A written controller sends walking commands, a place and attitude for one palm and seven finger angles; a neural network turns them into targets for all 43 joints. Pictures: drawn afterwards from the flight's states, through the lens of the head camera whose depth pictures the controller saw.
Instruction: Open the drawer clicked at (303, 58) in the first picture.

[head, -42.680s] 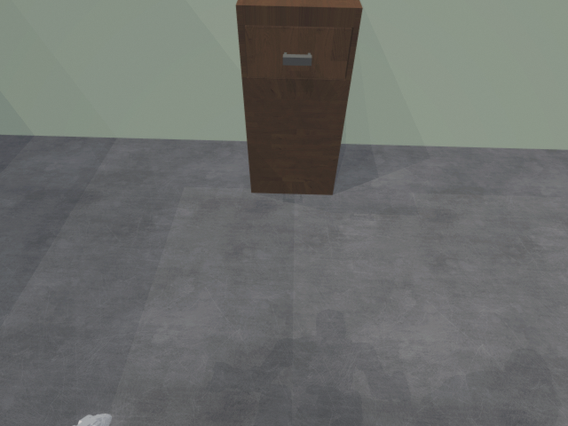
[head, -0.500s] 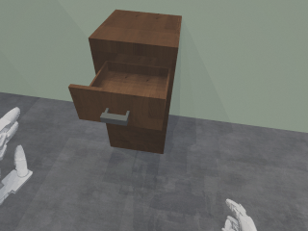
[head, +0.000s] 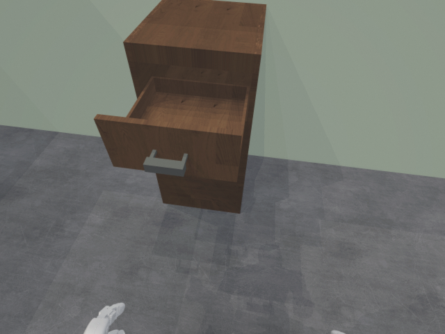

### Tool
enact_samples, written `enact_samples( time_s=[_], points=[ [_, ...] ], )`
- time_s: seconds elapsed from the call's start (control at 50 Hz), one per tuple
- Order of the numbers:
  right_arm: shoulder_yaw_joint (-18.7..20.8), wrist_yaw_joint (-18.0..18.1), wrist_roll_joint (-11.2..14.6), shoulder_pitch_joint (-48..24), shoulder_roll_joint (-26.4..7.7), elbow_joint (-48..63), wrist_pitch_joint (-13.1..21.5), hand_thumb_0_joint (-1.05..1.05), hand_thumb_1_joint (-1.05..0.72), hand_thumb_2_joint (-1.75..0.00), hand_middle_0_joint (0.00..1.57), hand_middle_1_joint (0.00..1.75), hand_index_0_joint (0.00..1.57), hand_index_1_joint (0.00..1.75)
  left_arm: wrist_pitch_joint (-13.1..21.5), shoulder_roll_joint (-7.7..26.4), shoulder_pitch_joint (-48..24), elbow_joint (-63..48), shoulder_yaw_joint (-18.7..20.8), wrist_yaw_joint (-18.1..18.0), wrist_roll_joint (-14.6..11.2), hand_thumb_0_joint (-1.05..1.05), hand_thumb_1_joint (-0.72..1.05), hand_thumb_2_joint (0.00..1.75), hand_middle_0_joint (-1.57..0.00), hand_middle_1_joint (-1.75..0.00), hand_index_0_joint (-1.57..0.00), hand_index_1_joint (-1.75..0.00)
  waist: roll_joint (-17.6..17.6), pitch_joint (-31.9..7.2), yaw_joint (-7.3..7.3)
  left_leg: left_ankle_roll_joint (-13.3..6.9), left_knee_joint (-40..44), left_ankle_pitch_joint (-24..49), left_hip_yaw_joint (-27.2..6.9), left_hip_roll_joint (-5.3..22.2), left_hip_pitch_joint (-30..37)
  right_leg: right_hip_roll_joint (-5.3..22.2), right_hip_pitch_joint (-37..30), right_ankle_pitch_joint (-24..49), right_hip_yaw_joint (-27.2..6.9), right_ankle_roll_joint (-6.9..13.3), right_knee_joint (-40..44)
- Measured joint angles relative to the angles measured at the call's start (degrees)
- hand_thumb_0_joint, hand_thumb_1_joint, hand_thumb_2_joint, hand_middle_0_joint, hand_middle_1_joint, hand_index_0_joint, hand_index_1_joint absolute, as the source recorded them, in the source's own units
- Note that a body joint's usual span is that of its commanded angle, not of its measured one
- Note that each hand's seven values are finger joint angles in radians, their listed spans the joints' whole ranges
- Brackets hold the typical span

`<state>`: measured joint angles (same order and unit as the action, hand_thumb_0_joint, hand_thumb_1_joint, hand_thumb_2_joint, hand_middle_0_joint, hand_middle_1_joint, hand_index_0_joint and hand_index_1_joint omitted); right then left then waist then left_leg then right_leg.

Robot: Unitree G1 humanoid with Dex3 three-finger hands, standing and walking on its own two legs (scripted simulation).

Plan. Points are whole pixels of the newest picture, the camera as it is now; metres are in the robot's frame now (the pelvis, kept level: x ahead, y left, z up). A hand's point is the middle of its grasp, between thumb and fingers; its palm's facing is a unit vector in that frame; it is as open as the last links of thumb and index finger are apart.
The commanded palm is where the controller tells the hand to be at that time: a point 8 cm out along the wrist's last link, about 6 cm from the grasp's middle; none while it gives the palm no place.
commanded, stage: let the arm hang, fingers relaxed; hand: left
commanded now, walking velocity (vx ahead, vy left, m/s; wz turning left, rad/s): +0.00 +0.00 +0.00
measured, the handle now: (167, 160) +0.54 +0.16 -0.04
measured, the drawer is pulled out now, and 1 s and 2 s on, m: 0.29 0.29 0.29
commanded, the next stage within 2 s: look to check the result in 0.88 s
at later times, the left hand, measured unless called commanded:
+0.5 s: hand out of the picture -0.03 +0.18 -0.16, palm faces +0.03 -0.98 -0.22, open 7.3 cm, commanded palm none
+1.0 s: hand out of the picture -0.02 +0.17 -0.16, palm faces +0.03 -0.98 -0.18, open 7.3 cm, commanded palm none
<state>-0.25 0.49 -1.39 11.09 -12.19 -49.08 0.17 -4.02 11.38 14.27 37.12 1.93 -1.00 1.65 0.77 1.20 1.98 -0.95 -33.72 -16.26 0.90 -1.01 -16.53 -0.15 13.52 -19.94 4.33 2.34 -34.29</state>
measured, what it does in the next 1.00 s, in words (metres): stands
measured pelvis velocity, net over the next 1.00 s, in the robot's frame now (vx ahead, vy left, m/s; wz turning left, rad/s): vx -0.02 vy -0.01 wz -0.01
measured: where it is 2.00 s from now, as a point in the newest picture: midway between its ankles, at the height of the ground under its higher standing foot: outside the picture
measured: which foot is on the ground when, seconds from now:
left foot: down 0.00-1.00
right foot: down 0.00-1.00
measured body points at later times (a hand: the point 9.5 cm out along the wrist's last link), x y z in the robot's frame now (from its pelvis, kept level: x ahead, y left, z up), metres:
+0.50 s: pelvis -0.01 +0.00 +0.01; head +0.01 +0.00 +0.46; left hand -0.03 +0.23 -0.14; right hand -0.02 -0.21 -0.15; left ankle +0.02 +0.11 -0.73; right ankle -0.02 -0.09 -0.73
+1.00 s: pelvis -0.02 -0.01 +0.01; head -0.01 +0.00 +0.46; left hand -0.02 +0.22 -0.15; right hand -0.05 -0.22 -0.15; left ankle +0.02 +0.11 -0.73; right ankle -0.02 -0.09 -0.73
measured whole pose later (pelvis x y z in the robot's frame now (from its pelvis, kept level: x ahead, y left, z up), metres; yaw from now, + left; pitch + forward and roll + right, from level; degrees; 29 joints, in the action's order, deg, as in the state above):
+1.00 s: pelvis -0.02 -0.01 +0.01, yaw -1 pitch -3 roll +0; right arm 0.1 2.5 -0.8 18.4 -6.8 -64.6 -0.5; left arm -0.2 8.7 16.8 63.8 0.9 -1.5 0.5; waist 0.3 3.3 0.4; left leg -0.3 -23.5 -9.8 1.0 0.4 -11.1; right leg -1.9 7.8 -12.4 4.0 3.0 -22.6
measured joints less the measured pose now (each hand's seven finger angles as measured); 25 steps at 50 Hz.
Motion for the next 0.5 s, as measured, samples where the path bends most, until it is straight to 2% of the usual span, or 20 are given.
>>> enact_samples(
  time_s=[0.04,0.06,0.12,0.18,0.32,0.5],
  points=[
    [-0.42,0.31,0.05,0.89,0.83,-1.77,-0.58,0.0,-0.91,-0.9,0.2,0.3,0.21,0.3,-0.26,-1.95,0.56,7.42,-1.77,0.39,-0.33,0.01,0.91,0.9,-0.19,-0.3,-0.2,-0.29,1.43,1.37,0.07,0.15,1.41,0.43,0.02,0.34,1.52,-0.41,-1.63,0.72,-0.07,0.03,1.81],
    [-0.52,0.54,0.12,1.58,1.32,-2.79,-0.73,0.0,-0.91,-0.9,0.2,0.3,0.21,0.3,0.42,-2.5,0.62,9.55,-0.46,-0.54,-1.24,-0.01,0.95,0.9,-0.2,-0.3,-0.2,-0.29,1.96,1.95,-0.17,0.24,2.12,0.78,-0.3,0.58,1.88,-0.72,-2.34,1.32,0.22,0.19,3.12],
    [-0.78,1.0,0.18,3.42,2.41,-6.35,-1.24,0.0,-0.91,-0.9,0.2,0.3,0.2,0.3,1.87,-0.82,0.5,14.24,0.41,-0.75,-1.15,-0.04,1.01,0.9,-0.2,-0.3,-0.21,-0.29,2.59,3.27,-1.67,0.56,4.43,2.12,-1.04,1.16,2.73,-1.49,-4.07,3.36,0.87,0.53,7.09],
    [-0.61,1.37,0.39,4.54,2.91,-9.24,-1.51,0.0,-0.91,-0.9,0.2,0.3,0.2,0.3,2.47,0.44,1.49,18.43,0.11,-0.38,-1.02,-0.03,1.0,0.9,-0.2,-0.3,-0.21,-0.29,1.98,3.97,-2.31,0.66,6.14,3.01,-1.12,1.43,3.57,-1.87,-5.34,4.83,0.9,0.6,9.8],
    [-0.24,1.87,0.87,5.77,3.5,-13.02,-1.21,0.0,-0.91,-0.9,0.2,0.3,0.2,0.3,2.82,0.78,4.1,25.45,-0.48,-0.44,-1.13,-0.01,0.94,0.9,-0.2,-0.3,-0.2,-0.29,-0.19,3.91,-2.23,0.39,8.69,4.15,-0.42,1.29,5.72,-1.76,-7.17,6.12,0.18,0.34,12.15],
    [-0.27,1.68,0.83,5.27,4.55,-14.74,-0.97,0.0,-0.91,-0.9,0.2,0.3,0.2,0.3,3.46,-1.34,4.16,27.33,-1.34,-0.54,-1.18,0.0,0.92,0.9,-0.19,-0.3,-0.2,-0.29,-1.44,2.86,-2.23,0.18,10.18,5.43,0.2,1.09,6.5,-1.51,-7.24,6.98,-0.39,0.16,12.51]
  ],
)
